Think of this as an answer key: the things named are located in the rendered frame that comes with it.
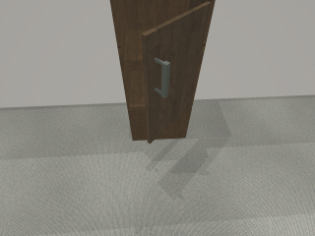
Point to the cupboard door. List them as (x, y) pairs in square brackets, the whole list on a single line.
[(178, 41)]

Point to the handle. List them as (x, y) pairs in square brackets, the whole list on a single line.
[(165, 74)]

